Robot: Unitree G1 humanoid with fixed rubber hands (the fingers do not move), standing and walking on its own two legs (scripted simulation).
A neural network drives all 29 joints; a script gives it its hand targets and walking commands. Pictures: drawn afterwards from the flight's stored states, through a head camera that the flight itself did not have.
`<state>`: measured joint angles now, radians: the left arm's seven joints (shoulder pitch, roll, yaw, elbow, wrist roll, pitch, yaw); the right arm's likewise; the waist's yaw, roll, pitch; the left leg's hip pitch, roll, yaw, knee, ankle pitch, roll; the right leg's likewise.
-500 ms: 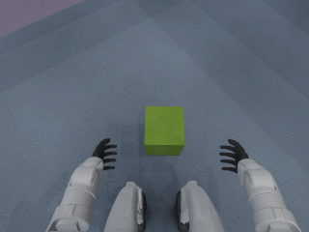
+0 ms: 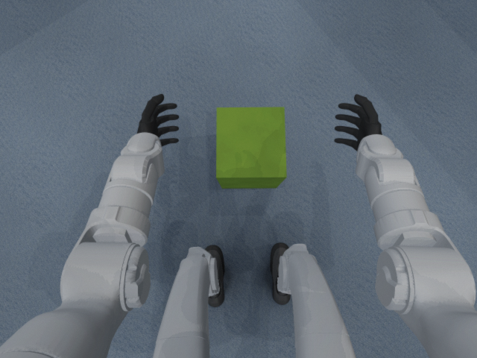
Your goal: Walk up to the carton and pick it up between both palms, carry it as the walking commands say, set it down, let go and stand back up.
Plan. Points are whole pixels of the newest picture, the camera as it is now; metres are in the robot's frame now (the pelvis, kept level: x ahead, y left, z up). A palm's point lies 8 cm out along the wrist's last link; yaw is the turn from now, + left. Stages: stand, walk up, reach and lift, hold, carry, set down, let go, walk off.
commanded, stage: reach and lift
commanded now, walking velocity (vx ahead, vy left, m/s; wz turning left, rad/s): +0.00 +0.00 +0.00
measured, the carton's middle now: (249, 152) +0.53 -0.02 -0.55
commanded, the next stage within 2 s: none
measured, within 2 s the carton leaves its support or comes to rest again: neither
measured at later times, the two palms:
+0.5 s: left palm (158, 82) +0.55 +0.16 -0.11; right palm (356, 86) +0.54 -0.20 -0.12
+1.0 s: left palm (174, 111) +0.55 +0.16 -0.25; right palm (336, 114) +0.53 -0.21 -0.24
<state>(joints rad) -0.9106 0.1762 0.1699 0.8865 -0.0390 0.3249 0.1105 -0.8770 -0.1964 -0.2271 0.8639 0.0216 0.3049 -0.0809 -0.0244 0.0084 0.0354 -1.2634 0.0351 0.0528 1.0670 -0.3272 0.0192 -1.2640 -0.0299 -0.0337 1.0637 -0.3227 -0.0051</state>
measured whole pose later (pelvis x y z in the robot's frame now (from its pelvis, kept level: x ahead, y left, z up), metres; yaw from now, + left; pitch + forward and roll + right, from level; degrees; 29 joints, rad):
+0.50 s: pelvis +0.01 -0.01 -0.01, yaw +1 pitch +46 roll +0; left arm -1.26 0.25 0.30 0.98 0.07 0.14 0.05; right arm -1.20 -0.21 -0.39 0.90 -0.07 0.13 -0.05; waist -0.03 0.00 -0.03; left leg -1.54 0.04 0.04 1.01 -0.28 0.01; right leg -1.54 -0.03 -0.05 1.02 -0.28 -0.02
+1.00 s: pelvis -0.01 +0.00 -0.12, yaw +0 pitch +50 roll -1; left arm -1.35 0.29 0.24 0.98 -0.01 0.17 0.12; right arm -1.30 -0.26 -0.38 0.94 -0.01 0.14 -0.07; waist -0.04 0.02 0.00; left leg -1.95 0.03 0.03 1.51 -0.44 0.02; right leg -1.94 -0.04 -0.04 1.50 -0.44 -0.01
